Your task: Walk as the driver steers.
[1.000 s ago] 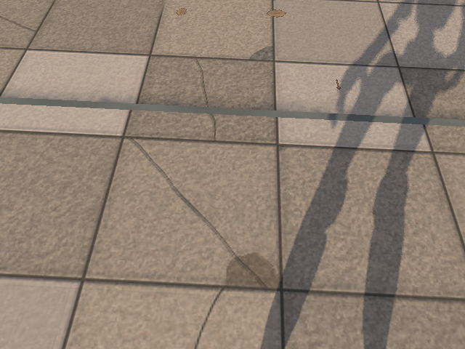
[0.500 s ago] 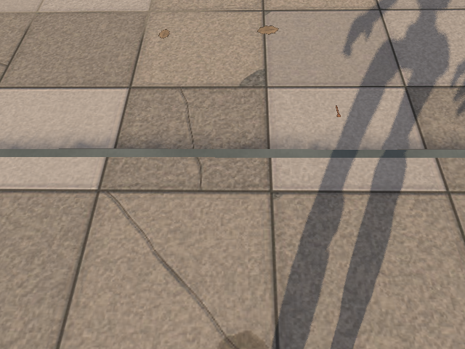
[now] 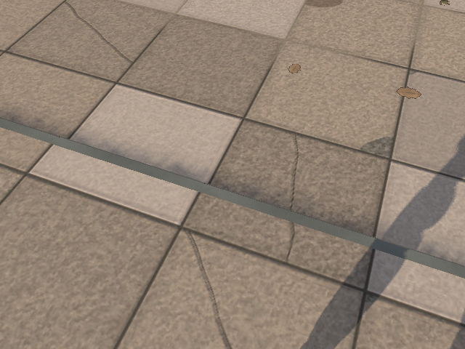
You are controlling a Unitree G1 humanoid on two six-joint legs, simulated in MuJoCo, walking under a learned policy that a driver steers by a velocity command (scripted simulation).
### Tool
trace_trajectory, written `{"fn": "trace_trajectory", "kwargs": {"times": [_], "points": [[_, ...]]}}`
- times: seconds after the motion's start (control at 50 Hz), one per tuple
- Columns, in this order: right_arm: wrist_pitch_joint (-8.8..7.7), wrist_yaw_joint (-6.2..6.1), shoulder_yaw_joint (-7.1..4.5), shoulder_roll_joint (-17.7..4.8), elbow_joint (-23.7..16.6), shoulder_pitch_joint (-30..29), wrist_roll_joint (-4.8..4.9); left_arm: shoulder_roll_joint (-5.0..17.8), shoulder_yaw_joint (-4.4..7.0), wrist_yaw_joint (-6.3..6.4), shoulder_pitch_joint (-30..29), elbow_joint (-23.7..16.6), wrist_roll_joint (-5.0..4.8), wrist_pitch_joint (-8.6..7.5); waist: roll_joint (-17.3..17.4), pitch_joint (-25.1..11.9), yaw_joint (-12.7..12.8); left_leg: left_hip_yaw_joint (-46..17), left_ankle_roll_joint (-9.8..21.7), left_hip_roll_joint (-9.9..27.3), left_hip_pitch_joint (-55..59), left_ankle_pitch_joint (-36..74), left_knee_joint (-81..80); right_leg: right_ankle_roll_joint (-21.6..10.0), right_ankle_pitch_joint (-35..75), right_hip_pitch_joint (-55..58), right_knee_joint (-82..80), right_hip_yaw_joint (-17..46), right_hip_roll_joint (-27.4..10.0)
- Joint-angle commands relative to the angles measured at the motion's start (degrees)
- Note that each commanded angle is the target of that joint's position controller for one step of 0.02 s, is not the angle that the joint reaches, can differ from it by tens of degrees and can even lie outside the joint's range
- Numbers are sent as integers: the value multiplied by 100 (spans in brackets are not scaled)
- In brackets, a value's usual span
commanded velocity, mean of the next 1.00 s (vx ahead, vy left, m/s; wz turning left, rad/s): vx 0.50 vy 0.00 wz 0.00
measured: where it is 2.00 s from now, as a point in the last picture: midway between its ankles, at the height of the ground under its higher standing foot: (294, 167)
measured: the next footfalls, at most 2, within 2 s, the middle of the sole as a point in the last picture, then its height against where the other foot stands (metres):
right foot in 0.52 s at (266, 333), level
left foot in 1.04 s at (199, 247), level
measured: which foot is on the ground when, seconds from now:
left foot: down 0.00-0.54, up 0.56-1.00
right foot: down 0.00-0.02, up 0.04-0.50, down 0.52-1.00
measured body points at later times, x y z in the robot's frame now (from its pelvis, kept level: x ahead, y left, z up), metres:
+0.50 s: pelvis +0.29 +0.01 +0.01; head +0.32 +0.03 +0.46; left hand +0.47 +0.28 -0.08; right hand +0.37 -0.27 -0.11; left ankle +0.13 +0.09 -0.72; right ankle +0.47 -0.07 -0.71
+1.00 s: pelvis +0.58 +0.04 +0.02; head +0.60 +0.03 +0.47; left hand +0.59 +0.33 -0.10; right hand +0.82 -0.20 -0.05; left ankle +0.73 +0.17 -0.70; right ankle +0.47 -0.06 -0.72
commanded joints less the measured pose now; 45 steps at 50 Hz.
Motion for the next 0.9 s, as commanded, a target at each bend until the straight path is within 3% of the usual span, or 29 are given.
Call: {"fn": "trace_trajectory", "kwargs": {"times": [0.02, 0.04, 0.06, 0.08, 0.1, 0.12, 0.14, 0.18, 0.24, 0.32, 0.36, 0.44, 0.48, 0.52, 0.54, 0.56, 0.58, 0.6, 0.62, 0.64, 0.66, 0.72, 0.78, 0.84, 0.9], "points": [[17, -193, -625, -1686, 158, 2171, 16, 885, 120, 21, -324, -556, 110, -67, 489, -1314, -1211, -1438, 730, 461, 3731, 73, -496, -332, 3663, -2278, 3985, 280, -697], [-60, -183, -616, -2016, -34, 1833, -4, 207, -79, -63, -16, -882, 126, -295, 1469, -1936, -539, -4955, 1893, 1719, 5157, -802, -1528, -51, -647, -4474, 5820, 1341, 642], [-121, -142, -456, -1535, -46, 2037, -74, 679, -1, -158, -691, -1017, -113, -545, 709, -2042, -926, -5052, 1687, 1755, 5221, -820, -2007, -228, -516, -5098, 6059, 2364, 408], [-186, -149, -375, -1210, -30, 1852, -87, 726, 8, -193, -998, -1131, -244, -640, 533, -1363, -849, -4111, 1426, 1569, 4697, -450, -1927, -394, -57, -5400, 5788, 2305, 145], [-232, -139, -308, -991, -114, 1408, -48, 693, 14, -156, -989, -1047, -144, -658, -38, -870, -543, -3339, 1180, 1277, 3765, 135, -1913, -431, 396, -5105, 5205, 2299, -140], [-249, -154, -242, -785, -214, 1033, -50, 792, 84, -111, -969, -990, 13, -605, -79, -682, -338, -2823, 1013, 1052, 3042, 620, -1967, -395, 633, -4657, 4689, 2281, -312], [-253, -184, -195, -702, -307, 869, -89, 816, 119, -117, -849, -978, 49, -512, -14, -609, -172, -2614, 974, 927, 2590, 882, -2096, -345, 797, -4296, 4458, 2303, -405], [-273, -250, -220, -864, -325, 939, -68, 694, 119, -108, -861, -1052, 116, -371, -15, -505, -79, -2403, 1004, 826, 2137, 1314, -2253, -163, 976, -4098, 3955, 2202, -387], [-270, -375, -276, -1106, -294, 1239, -52, 555, 68, -73, -1485, -1291, 175, -301, 83, -273, -233, -2049, 896, 611, 1845, 1506, -2340, 56, 1857, -4260, 2810, 2078, -216], [-225, -426, -221, -961, -200, 1518, -48, 351, -48, -190, -2082, -1423, 110, -356, 430, -195, -550, -1637, 530, 345, 1756, 868, -2294, 1, 3362, -3789, 1143, 1922, 71], [-250, -408, -200, -942, -68, 1731, -63, 388, -72, -260, -2306, -1482, 58, -391, 496, -96, -717, -1695, 492, 522, 1954, 638, -2290, -104, 3707, -3724, 895, 1892, 67], [-211, -426, -208, -1041, 119, 2015, -104, 583, -75, -387, -2586, -1676, 20, -451, 494, 71, -786, -1868, 426, 1076, 3253, 1412, -1888, -513, 2800, -4450, 616, 1873, 69], [-173, -456, -229, -1140, 113, 1867, -121, 708, -37, -441, -2220, -1625, 4, -458, 574, -94, -548, -1665, 268, 1110, 3543, 2713, -1484, -741, 2296, -4037, 539, 1733, 228], [-133, -470, -197, -1155, 28, 1588, -139, 1015, 128, -435, -921, -1261, 40, -437, 464, -937, 136, -1167, 41, 713, 3272, 4379, -22, -1072, 2546, -2173, 453, 1571, 514], [-140, -488, -115, -1003, -96, 1589, -230, 1297, 189, -420, 22, -1108, 86, -405, -138, -1661, 447, -926, -138, 401, 2235, 2967, 1585, -1446, 2836, -593, 531, 2784, -338], [-260, -407, 34, -453, -127, 2357, -212, 1659, 290, -465, 390, -1007, 55, -368, -1753, -2175, 65, -711, -653, -637, -171, -1246, 3630, -2456, 1889, 1381, 28, 5549, -1496], [-389, -358, 20, -819, -147, 2060, -156, 1165, 170, -469, 349, -996, -99, -322, -1343, -2029, 260, -1279, -600, -486, -1075, -2214, 4158, -2335, 651, 1564, -582, 6345, -1508], [-488, -315, -42, -1068, -344, 1393, -15, 942, 104, -430, -62, -1135, -68, -291, -872, -1137, 304, -1286, -542, -204, -1477, -1755, 4148, -2065, 640, 859, -689, 5609, -1341], [-550, -323, -15, -1019, -436, 1007, -39, 890, 76, -408, -356, -1258, 23, -260, -229, -744, 205, -1181, -512, 0, -1302, -1377, 3831, -1919, 1141, 70, -769, 5019, -1109], [-576, -344, -43, -989, -494, 855, -150, 816, 46, -400, -514, -1307, 52, -250, 16, -438, 46, -1112, -560, 134, -1149, -1171, 3385, -1901, 1799, -547, -852, 4653, -929], [-556, -363, -71, -973, -526, 922, -226, 755, 10, -379, -566, -1339, 90, -260, -95, -478, -129, -1116, -597, 262, -792, -1017, 3034, -1865, 2303, -870, -924, 4379, -761], [-431, -414, -55, -792, -586, 990, -245, 837, 39, -312, -448, -1369, 26, -244, -398, -454, -272, -958, -820, 294, -585, -958, 2242, -1917, 2964, -1349, -1070, 3951, -562], [-382, -448, -4, -658, -780, 394, -245, 1046, 113, -194, -194, -1359, -16, -198, -392, -305, -117, -876, -1012, 201, -604, -35, 1151, -1793, 3049, -1682, -1149, 3646, -390], [-436, -386, 41, -544, -918, -173, -212, 1025, 120, -120, 79, -1322, -56, -96, -525, -269, 95, -850, -1043, -33, -173, 984, 85, -1530, 2858, -1908, -1017, 3440, -131], [-500, -302, 44, -573, -1060, -620, -143, 994, 118, -91, 384, -1270, -83, -8, -572, -226, 252, -865, -1019, -225, 124, 1212, -452, -1455, 2593, -1798, -784, 3704, -182]]}}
